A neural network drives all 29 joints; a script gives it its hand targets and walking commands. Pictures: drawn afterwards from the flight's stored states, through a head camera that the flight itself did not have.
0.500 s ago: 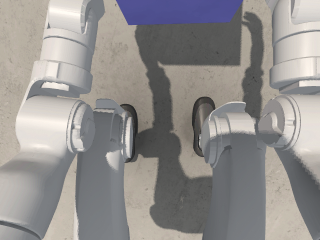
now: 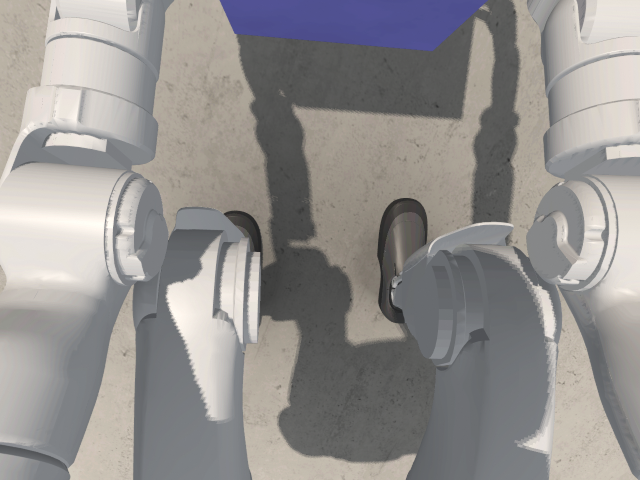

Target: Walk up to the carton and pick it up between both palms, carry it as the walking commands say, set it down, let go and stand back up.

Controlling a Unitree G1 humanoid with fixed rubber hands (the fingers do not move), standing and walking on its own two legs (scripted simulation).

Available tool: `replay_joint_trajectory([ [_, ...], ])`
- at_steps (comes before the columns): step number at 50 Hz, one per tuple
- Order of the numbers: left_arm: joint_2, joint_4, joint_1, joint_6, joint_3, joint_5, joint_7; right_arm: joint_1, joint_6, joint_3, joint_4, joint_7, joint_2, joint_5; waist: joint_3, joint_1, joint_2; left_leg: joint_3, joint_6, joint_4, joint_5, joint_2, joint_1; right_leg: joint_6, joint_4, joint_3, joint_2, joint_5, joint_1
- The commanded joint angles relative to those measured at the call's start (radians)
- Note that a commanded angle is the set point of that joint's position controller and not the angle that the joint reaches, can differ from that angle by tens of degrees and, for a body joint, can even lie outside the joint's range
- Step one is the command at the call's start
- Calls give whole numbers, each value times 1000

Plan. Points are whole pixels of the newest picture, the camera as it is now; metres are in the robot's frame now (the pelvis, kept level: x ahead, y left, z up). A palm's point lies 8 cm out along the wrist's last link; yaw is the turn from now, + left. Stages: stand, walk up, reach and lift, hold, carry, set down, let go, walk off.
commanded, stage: set down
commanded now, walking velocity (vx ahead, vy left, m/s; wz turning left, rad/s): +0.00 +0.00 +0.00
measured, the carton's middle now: out of the picture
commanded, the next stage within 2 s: none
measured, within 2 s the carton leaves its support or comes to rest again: rests again in 0.92 s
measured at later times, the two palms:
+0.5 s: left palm out of the picture +0.56 +0.16 -0.19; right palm out of the picture +0.56 -0.17 -0.18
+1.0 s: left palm out of the picture +0.56 +0.16 -0.21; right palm out of the picture +0.55 -0.17 -0.20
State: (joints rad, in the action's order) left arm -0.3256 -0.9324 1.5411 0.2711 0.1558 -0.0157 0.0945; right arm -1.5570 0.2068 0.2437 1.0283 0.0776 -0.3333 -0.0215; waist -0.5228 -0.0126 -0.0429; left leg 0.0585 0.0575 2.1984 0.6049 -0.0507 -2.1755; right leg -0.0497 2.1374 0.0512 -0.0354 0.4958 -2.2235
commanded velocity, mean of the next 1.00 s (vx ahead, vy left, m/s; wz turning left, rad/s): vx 0.00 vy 0.00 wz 0.00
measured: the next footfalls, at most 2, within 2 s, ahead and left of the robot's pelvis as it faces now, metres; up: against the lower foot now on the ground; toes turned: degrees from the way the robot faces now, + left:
none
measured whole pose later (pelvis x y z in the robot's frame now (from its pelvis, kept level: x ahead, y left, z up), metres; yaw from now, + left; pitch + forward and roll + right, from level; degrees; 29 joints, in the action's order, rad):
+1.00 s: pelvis +0.01 +0.00 -0.01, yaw +0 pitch +33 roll +0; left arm -0.33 -1.04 1.54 0.22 0.18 -0.02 0.05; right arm -1.54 0.16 0.24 1.12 0.00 -0.35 -0.02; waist -0.52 -0.01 -0.04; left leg 0.06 0.06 2.23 0.64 -0.05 -2.18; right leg -0.05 2.17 0.05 -0.03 0.53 -2.23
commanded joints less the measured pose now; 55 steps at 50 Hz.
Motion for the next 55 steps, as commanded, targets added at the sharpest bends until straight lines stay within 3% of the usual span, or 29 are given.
replay_joint_trajectory([
  [1,899,118,623,-77,-293,-212,-253,-616,-55,-276,-168,-264,752,-157,1362,-20,167,-134,-19,-155,-319,-56,540,74,-66,-136,-39,-223,532],
  [2,898,145,639,-86,-282,-215,-250,-598,-57,-262,-148,-269,740,-148,1351,-37,140,-128,-25,-158,-311,-62,519,67,-59,-147,-39,-219,542],
  [6,878,103,624,-83,-257,-198,-257,-617,-55,-263,-134,-272,731,-149,1284,3,138,-130,-28,-155,-261,-55,468,70,-59,-127,-35,-184,534],
  [7,889,91,613,-78,-258,-199,-264,-632,-60,-263,-164,-270,719,-141,1280,-21,143,-130,-27,-148,-279,-55,458,69,-63,-124,-32,-204,544],
  [8,864,110,616,-84,-249,-198,-259,-626,-58,-273,-163,-271,737,-149,1278,5,113,-130,-30,-152,-286,-61,460,66,-65,-129,-34,-196,541],
  [10,881,92,594,-85,-253,-186,-264,-595,-58,-257,-124,-273,741,-147,1247,1,145,-124,-33,-155,-277,-58,449,67,-56,-125,-37,-196,515],
  [13,870,44,572,-72,-248,-183,-273,-574,-52,-225,-101,-282,698,-130,1147,-29,137,-123,-33,-162,-230,-53,413,68,-62,-128,-34,-154,496],
  [14,870,65,543,-78,-240,-167,-276,-586,-58,-240,-138,-281,693,-137,1159,-7,147,-129,-30,-156,-241,-61,395,69,-61,-125,-36,-172,505],
  [18,863,27,544,-78,-242,-164,-284,-509,-47,-212,-46,-289,727,-111,1094,-13,148,-115,-26,-163,-216,-54,388,78,-66,-114,-36,-151,469],
  [19,851,44,553,-77,-248,-158,-287,-503,-46,-201,-48,-292,709,-111,1089,-31,160,-124,-22,-151,-219,-50,398,74,-68,-115,-38,-139,461],
  [21,851,45,534,-79,-218,-131,-280,-502,-47,-194,-41,-292,715,-110,1051,4,152,-114,-30,-156,-206,-53,374,81,-59,-112,-40,-133,447],
  [25,856,58,563,-84,-249,-151,-281,-531,-59,-201,-81,-287,676,-118,1053,-33,162,-100,-29,-155,-221,-49,398,81,-60,-114,-34,-147,433],
  [27,835,21,518,-79,-235,-137,-286,-472,-50,-184,-11,-294,693,-108,990,-25,152,-103,-28,-161,-208,-49,374,76,-61,-117,-36,-136,435],
  [31,837,-25,480,-74,-215,-114,-293,-476,-48,-171,-22,-295,677,-94,947,-20,165,-102,-27,-160,-158,-47,338,81,-62,-103,-34,-99,408],
  [32,816,3,472,-77,-204,-106,-292,-473,-54,-162,-44,-294,681,-89,944,-2,165,-108,-25,-161,-171,-50,325,78,-62,-104,-39,-111,417],
  [33,822,10,496,-80,-209,-110,-293,-473,-51,-158,-29,-296,672,-93,949,-20,163,-96,-32,-163,-162,-46,317,79,-65,-103,-37,-114,413],
  [34,829,-8,468,-78,-183,-100,-293,-479,-54,-169,-29,-294,675,-91,941,1,140,-94,-31,-161,-176,-49,320,78,-56,-105,-41,-119,415],
  [35,816,33,512,-85,-202,-109,-293,-475,-53,-153,-38,-295,660,-87,950,-34,145,-87,-35,-159,-170,-46,315,77,-50,-109,-37,-123,421],
  [36,801,-3,487,-86,-193,-97,-293,-477,-58,-159,-31,-292,662,-93,931,2,167,-95,-29,-163,-164,-47,322,80,-58,-102,-38,-119,406],
  [37,826,23,486,-86,-202,-101,-292,-479,-60,-152,-46,-291,657,-92,946,-22,168,-91,-27,-156,-190,-50,334,83,-56,-105,-42,-132,399],
  [38,813,26,500,-92,-213,-106,-289,-508,-68,-160,-80,-290,645,-99,969,-4,194,-98,-23,-150,-216,-53,364,76,-52,-104,-36,-143,401],
  [39,803,27,494,-94,-204,-104,-288,-490,-66,-175,-61,-292,657,-108,981,-4,167,-89,-29,-148,-211,-44,357,79,-48,-100,-39,-147,409],
  [45,808,42,504,-118,-245,-152,-278,-505,-99,-190,-102,-265,630,-127,1029,-30,172,-93,-27,-123,-311,-45,391,71,-30,-103,-39,-231,453],
  [47,789,38,495,-122,-214,-125,-275,-524,-97,-198,-102,-267,656,-138,1042,7,149,-94,-32,-125,-322,-48,377,65,-34,-106,-41,-239,458],
  [49,776,22,515,-126,-214,-133,-269,-529,-101,-194,-89,-261,637,-126,1017,-1,161,-102,-24,-117,-321,-43,370,70,-37,-88,-41,-241,458],
  [50,781,2,500,-129,-218,-136,-267,-516,-103,-190,-64,-261,635,-125,1004,-20,136,-87,-29,-130,-297,-44,357,65,-28,-106,-39,-234,468],
  [51,805,26,508,-131,-224,-138,-274,-512,-107,-177,-71,-258,632,-119,1044,-35,156,-85,-29,-119,-324,-44,363,67,-19,-104,-38,-256,472],
  [52,779,15,499,-132,-224,-140,-267,-509,-106,-186,-61,-259,634,-129,1042,-7,157,-78,-28,-120,-343,-46,396,64,-9,-109,-38,-254,442],
  [55,762,13,505,-137,-221,-133,-265,-516,-111,-193,-73,-248,606,-126,1034,-19,157,-85,-25,-110,-348,-38,377,67,-15,-98,-40,-277,478],
])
